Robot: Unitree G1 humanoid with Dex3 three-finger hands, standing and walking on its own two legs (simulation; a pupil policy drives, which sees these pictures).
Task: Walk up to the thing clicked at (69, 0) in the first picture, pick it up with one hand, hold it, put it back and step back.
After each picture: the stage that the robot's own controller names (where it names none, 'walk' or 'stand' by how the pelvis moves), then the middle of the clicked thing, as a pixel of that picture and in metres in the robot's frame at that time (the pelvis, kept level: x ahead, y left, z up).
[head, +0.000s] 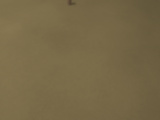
stand; (69, 1) +2.39 +0.22 -0.72
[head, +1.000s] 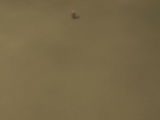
walk; (73, 15) +2.26 +0.33 -0.72
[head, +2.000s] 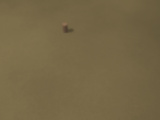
walk; (65, 27) +1.60 +0.34 -0.71
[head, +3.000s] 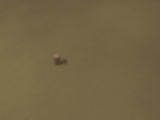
walk; (56, 59) +1.06 +0.31 -0.70
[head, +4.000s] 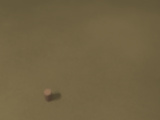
walk; (48, 95) +0.69 +0.25 -0.70
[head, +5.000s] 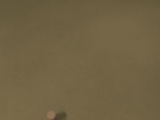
walk; (52, 117) +0.45 +0.24 -0.69
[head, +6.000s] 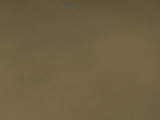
stand; out of the picture +0.39 +0.22 -0.72
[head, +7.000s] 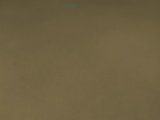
stand; out of the picture +0.41 +0.21 -0.73
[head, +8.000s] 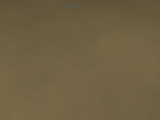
stand; out of the picture +0.39 +0.22 -0.73
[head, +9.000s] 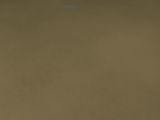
stand; out of the picture +0.38 +0.23 -0.73
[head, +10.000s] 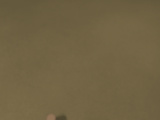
go down; out of the picture +0.40 +0.22 -0.71
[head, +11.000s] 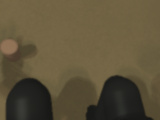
go down; (11, 51) +0.47 +0.27 -0.29
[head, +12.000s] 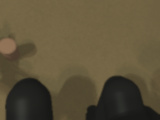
close in; (9, 50) +0.46 +0.27 -0.28
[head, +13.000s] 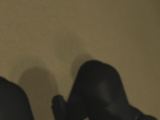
close in; out of the picture +0.45 +0.32 -0.22
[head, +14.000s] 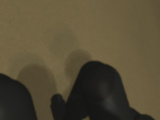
lift; out of the picture +0.43 +0.31 -0.23
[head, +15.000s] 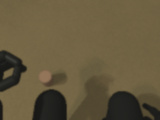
close; (46, 79) +0.42 +0.21 -0.39
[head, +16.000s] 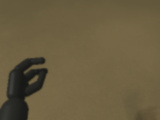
close; out of the picture +0.35 +0.18 -0.67
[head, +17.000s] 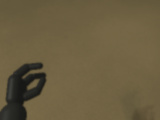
close; out of the picture +0.35 +0.19 -0.67
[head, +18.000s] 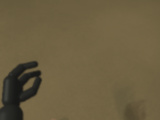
stand; out of the picture +0.36 +0.19 -0.66
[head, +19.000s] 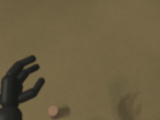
stand; (53, 112) +0.38 +0.19 -0.59
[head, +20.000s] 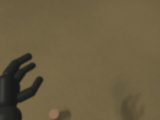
stand; (54, 115) +0.37 +0.18 -0.59
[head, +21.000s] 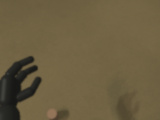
stand; (52, 115) +0.37 +0.19 -0.60
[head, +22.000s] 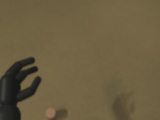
stand; (51, 114) +0.37 +0.18 -0.60
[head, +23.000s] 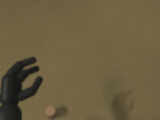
stand; (51, 112) +0.37 +0.19 -0.58
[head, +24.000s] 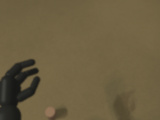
stand; (51, 113) +0.37 +0.19 -0.60
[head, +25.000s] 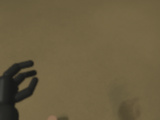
stand; out of the picture +0.36 +0.18 -0.63
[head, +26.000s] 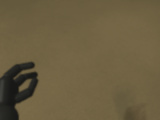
stand; out of the picture +0.36 +0.19 -0.64
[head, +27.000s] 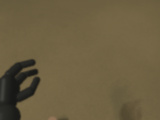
stand; out of the picture +0.36 +0.18 -0.62
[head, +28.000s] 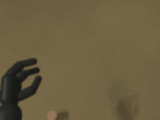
stand; (52, 117) +0.37 +0.18 -0.61
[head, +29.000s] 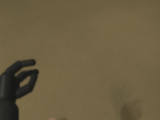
close; out of the picture +0.37 +0.18 -0.64
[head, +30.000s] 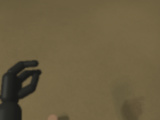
stand; out of the picture +0.36 +0.19 -0.63
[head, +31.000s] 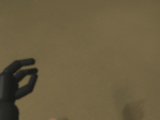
close; out of the picture +0.36 +0.18 -0.63
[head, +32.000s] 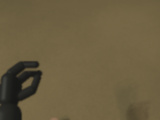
stand; out of the picture +0.36 +0.19 -0.63
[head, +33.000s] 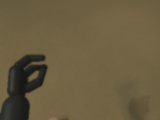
stand; out of the picture +0.36 +0.19 -0.62
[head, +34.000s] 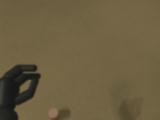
close; (54, 114) +0.37 +0.19 -0.60
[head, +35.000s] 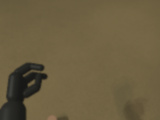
stand; out of the picture +0.37 +0.19 -0.64
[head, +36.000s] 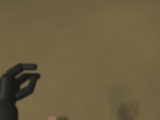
close; out of the picture +0.37 +0.18 -0.64
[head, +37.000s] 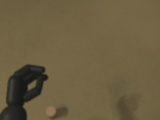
close; (51, 112) +0.36 +0.19 -0.60
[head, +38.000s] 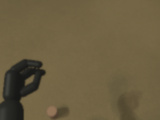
close; (52, 112) +0.37 +0.19 -0.60
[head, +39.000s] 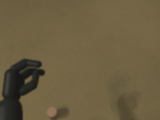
close; (52, 113) +0.37 +0.19 -0.60
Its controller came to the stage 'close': yes
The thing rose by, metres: 0.00
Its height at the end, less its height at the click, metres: +0.00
